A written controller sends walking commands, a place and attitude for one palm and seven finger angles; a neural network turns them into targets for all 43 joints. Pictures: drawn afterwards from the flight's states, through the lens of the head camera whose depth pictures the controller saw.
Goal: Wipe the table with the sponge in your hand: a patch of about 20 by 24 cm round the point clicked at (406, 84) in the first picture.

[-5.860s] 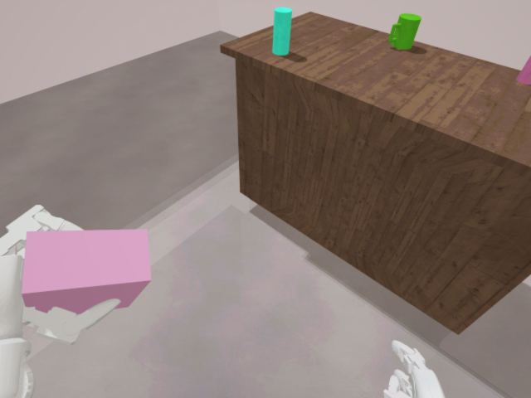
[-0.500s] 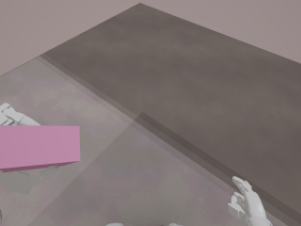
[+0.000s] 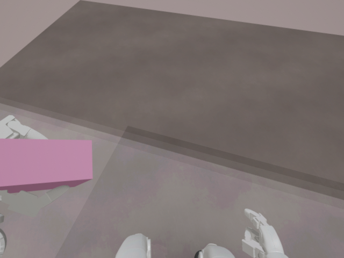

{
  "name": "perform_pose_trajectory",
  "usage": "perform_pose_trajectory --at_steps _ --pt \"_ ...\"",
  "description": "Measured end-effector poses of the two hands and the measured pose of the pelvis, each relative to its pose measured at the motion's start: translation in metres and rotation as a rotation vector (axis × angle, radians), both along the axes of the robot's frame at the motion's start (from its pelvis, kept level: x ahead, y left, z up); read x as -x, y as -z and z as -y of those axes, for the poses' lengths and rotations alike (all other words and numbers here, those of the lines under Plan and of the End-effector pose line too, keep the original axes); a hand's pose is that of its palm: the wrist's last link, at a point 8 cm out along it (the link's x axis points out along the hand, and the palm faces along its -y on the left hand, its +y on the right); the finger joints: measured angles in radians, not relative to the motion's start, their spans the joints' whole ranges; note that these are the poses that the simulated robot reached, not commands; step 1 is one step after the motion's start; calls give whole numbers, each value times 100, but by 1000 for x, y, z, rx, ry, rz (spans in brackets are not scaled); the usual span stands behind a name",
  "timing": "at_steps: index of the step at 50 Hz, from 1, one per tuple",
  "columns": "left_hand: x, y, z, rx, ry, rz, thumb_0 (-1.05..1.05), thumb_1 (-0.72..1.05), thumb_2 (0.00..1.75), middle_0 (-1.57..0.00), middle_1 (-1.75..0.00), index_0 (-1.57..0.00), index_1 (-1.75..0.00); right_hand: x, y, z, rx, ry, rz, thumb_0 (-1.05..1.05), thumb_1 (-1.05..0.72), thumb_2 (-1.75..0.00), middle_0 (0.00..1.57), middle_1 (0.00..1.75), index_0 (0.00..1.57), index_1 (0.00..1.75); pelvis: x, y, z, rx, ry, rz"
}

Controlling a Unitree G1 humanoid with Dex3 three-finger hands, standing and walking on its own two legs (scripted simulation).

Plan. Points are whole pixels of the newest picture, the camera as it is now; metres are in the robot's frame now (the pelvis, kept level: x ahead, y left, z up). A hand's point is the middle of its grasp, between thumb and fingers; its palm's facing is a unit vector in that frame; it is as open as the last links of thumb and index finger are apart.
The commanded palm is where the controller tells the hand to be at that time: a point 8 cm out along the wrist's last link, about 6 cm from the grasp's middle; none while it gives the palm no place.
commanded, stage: turn to face it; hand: left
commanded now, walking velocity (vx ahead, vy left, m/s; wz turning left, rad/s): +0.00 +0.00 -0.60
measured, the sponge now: (57, 167) +0.24 +0.20 +0.16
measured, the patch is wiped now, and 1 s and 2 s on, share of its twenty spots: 0.00 0.00 0.00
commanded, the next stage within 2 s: none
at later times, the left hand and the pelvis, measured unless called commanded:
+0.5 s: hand (66, 192) +0.19 +0.15 +0.19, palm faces +0.16 -0.89 -0.43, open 10.1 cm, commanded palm +0.15 +0.20 +0.19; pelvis -0.08 -0.02 +0.01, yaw -17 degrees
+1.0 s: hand (134, 228) +0.15 +0.06 +0.18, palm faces -0.12 -0.88 -0.46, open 10.1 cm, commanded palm +0.13 +0.11 +0.19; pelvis -0.16 -0.03 +0.01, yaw -35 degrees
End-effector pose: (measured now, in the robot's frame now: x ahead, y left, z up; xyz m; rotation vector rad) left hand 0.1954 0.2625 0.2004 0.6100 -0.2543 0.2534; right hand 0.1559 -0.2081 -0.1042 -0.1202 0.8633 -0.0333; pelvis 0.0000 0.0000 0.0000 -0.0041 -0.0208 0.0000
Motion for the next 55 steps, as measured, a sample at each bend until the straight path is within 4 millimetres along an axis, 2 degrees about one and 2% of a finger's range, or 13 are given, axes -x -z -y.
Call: perform_pose_trajectory --at_steps 5,9,14,19,23,27,30,33,37,42,46,50,55 --pt "10 -6 13 -20 50 -29 -1 -49 100 -75 -134 -75 -134 32 -13 47 88 122 -23 1 -90 -89 20 30 20 30 16 -6 6 -22 60 -10" --pt "20 -8 13 6 62 6 -1 -49 100 -75 -134 -75 -134 53 -28 69 155 167 -5 1 -90 -89 19 30 20 29 28 -8 6 -33 104 -24" --pt "31 1 11 84 94 74 -1 -49 100 -75 -134 -75 -134 75 -44 74 214 189 43 1 -91 -90 19 30 20 29 46 -4 0 -39 155 -24" --pt "33 1 19 101 121 87 -1 -49 100 -75 -134 -75 -134 98 -50 58 155 233 105 1 -90 -90 19 30 20 29 64 -9 1 -10 215 8" --pt "33 -2 43 115 168 71 -1 -49 100 -75 -134 -75 -135 119 -44 45 64 249 118 1 -90 -89 20 30 20 29 76 -13 9 24 275 1" --pt "30 -1 81 65 245 47 -1 -49 100 -75 -134 -75 -135 147 -27 47 -6 274 113 1 -90 -89 20 30 21 30 93 -7 27 22 333 -10" --pt "30 3 114 17 309 47 -1 -49 100 -75 -134 -75 -135 175 -6 63 -30 304 90 1 -90 -89 20 30 21 30 109 4 40 26 358 -5" --pt "33 6 138 18 376 -4 -1 -49 100 -75 -134 -75 -135 209 2 86 -9 379 12 1 -90 -89 20 30 21 30 123 1 44 4 398 -5" --pt "42 1 156 -14 450 -54 -1 -49 100 -75 -135 -75 -135 253 -5 113 51 495 -52 1 -90 -89 20 30 21 30 135 -6 45 -16 455 -10" --pt "49 -10 159 -27 501 -13 -1 -49 100 -75 -135 -75 -135 295 -24 133 134 585 -67 1 -90 -89 19 30 20 29 145 -10 43 -30 510 -20" --pt "52 -7 154 28 519 37 -1 -49 100 -75 -135 -75 -135 314 -38 135 191 615 -44 1 -91 -90 19 30 20 29 152 -7 36 -26 550 -29" --pt "56 0 153 79 539 63 -1 -49 100 -75 -135 -75 -135 323 -48 124 213 644 7 1 -91 -90 19 30 20 29 162 -6 28 -33 611 -4" --pt "65 1 172 124 579 45 -1 -49 100 -74 -135 -75 -135 331 -48 100 132 666 87 1 -90 -90 19 30 20 29 177 -11 27 10 681 1"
